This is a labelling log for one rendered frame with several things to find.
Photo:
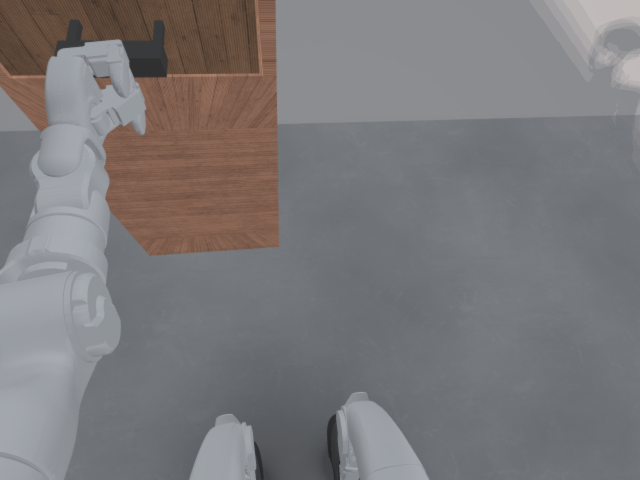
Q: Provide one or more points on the right robot thigh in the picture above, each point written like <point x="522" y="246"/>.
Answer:
<point x="381" y="450"/>

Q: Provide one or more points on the robot thigh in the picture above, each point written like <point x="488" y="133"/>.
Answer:
<point x="226" y="453"/>
<point x="381" y="450"/>

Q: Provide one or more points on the robot left forearm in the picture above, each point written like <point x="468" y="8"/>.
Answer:
<point x="69" y="223"/>

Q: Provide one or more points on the left robot thigh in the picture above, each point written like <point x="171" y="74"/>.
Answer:
<point x="226" y="453"/>

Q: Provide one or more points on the robot left upper arm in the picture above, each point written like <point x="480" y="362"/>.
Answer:
<point x="53" y="330"/>

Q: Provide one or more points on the cabinet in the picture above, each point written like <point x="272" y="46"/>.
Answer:
<point x="204" y="176"/>

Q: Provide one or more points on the drawer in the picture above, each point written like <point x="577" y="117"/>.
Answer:
<point x="201" y="36"/>

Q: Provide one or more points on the robot left hand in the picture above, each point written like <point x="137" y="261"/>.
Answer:
<point x="72" y="95"/>

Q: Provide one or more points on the handle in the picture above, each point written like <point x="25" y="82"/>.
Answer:
<point x="147" y="58"/>

